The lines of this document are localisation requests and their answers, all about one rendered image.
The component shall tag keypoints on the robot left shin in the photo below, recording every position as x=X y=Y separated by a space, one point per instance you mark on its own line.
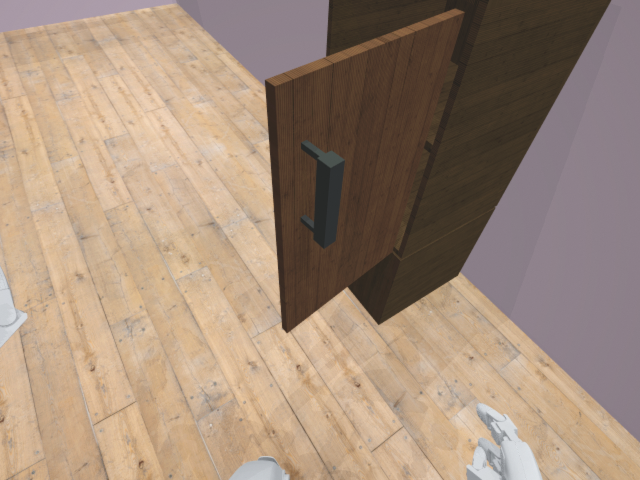
x=268 y=458

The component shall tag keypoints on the robot left hand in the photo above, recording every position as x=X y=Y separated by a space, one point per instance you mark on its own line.
x=10 y=318

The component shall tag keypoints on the left robot thigh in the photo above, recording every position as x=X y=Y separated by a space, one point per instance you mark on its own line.
x=260 y=470

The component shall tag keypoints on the handle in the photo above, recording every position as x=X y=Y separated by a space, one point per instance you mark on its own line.
x=329 y=178

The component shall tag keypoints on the cupboard door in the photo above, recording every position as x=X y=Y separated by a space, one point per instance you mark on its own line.
x=373 y=105

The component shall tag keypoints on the robot right hand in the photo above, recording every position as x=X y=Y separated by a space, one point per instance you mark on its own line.
x=513 y=461

